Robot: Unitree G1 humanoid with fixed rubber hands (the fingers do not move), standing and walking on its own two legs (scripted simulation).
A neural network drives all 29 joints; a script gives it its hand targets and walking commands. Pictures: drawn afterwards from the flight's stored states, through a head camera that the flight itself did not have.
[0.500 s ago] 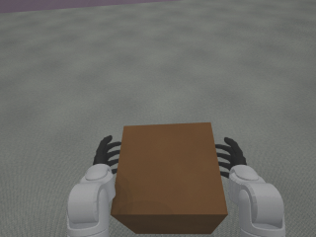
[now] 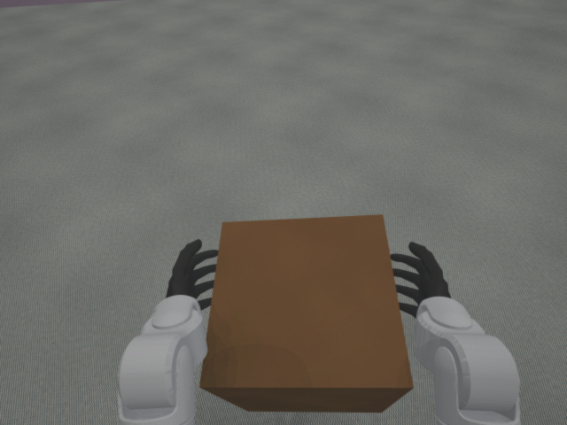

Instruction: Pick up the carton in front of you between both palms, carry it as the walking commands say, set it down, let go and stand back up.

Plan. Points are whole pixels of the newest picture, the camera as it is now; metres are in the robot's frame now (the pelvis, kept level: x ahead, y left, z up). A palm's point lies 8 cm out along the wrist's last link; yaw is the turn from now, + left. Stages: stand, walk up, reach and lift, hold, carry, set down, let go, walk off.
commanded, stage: carry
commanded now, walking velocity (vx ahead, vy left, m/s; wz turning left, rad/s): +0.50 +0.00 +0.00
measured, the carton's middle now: (307, 324) +0.26 +0.00 +0.01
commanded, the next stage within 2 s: none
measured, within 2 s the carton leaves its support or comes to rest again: neither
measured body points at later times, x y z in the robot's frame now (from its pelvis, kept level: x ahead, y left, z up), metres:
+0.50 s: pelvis +0.31 +0.01 +0.01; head +0.30 +0.02 +0.46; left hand +0.57 +0.16 +0.12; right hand +0.56 -0.14 +0.11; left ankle +0.17 +0.10 -0.73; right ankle +0.46 -0.13 -0.70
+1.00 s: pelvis +0.63 -0.02 +0.01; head +0.63 -0.04 +0.46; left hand +0.89 +0.13 +0.12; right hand +0.89 -0.17 +0.10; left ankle +0.78 +0.13 -0.69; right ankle +0.51 -0.11 -0.73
